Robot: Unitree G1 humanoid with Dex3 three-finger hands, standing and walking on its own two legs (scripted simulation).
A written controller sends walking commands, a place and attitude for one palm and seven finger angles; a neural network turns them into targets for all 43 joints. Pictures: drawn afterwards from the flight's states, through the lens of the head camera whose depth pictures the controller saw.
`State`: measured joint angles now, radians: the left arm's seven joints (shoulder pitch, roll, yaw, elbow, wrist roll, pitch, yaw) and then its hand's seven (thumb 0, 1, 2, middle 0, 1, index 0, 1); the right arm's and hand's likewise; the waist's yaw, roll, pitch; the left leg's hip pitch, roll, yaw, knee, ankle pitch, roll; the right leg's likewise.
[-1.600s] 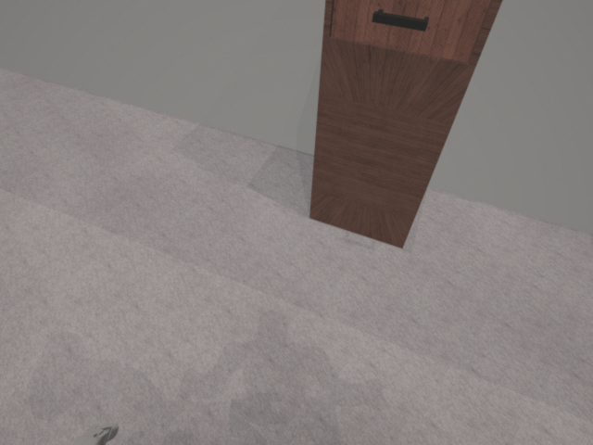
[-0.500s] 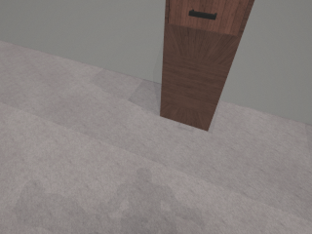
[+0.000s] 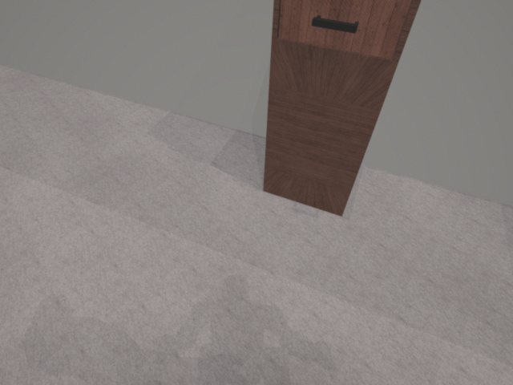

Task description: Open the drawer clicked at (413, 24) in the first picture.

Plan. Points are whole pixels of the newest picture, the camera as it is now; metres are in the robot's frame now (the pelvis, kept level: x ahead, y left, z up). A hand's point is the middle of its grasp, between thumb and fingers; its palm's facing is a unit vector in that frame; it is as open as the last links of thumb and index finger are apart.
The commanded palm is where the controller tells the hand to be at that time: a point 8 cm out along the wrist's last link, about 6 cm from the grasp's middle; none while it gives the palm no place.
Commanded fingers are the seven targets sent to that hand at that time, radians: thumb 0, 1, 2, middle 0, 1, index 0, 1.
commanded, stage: walk to a spot facing it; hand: left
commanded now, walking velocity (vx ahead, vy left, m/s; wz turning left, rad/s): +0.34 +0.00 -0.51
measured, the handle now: (335, 23) +1.10 -0.18 +0.12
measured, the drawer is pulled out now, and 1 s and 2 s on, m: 0.00 0.00 0.00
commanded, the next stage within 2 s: turn to face it in 0.98 s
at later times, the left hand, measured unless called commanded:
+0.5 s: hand out of the picture +0.05 +0.16 -0.18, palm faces -0.08 -0.98 -0.16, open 7.4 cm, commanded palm none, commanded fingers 0.00 0.90 0.90 -0.20 -0.30 -0.20 -0.30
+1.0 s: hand (214, 231) +0.48 +0.13 -0.15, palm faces -0.47 -0.84 -0.28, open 7.4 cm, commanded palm none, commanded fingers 0.00 0.90 0.90 -0.20 -0.30 -0.20 -0.30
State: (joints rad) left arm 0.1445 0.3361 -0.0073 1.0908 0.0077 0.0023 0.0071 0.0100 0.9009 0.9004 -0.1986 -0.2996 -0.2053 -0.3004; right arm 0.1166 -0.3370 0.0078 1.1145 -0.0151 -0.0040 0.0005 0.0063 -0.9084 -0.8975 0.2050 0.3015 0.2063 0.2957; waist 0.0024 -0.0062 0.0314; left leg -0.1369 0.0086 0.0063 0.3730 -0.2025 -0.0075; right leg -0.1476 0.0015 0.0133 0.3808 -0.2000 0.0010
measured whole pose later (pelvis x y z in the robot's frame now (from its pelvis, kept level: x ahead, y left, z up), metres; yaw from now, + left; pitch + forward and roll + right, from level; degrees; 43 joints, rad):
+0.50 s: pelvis +0.12 -0.01 -0.01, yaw -10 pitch +1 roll +0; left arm 0.48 0.13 0.03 1.09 0.03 -0.04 0.01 0.01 0.90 0.90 -0.20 -0.30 -0.21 -0.30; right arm 0.16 -0.19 -0.04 1.00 -0.02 0.00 0.02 0.01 -0.91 -0.90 0.20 0.30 0.20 0.30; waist 0.05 -0.01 0.04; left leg -0.56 0.08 0.07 0.96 -0.35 -0.04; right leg -0.07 0.04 0.12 0.43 -0.37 -0.02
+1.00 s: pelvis +0.25 +0.01 -0.01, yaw -30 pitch -1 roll +0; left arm 0.10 0.25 0.10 0.86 0.03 0.05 -0.02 0.01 0.91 0.90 -0.19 -0.30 -0.19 -0.30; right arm 0.25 -0.23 -0.06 0.99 -0.04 -0.01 -0.01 0.00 -0.92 -0.90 0.20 0.30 0.20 0.30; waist -0.03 0.01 0.08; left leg -0.20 0.14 0.36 0.56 -0.32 0.01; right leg -0.47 -0.07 -0.10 0.78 -0.32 0.02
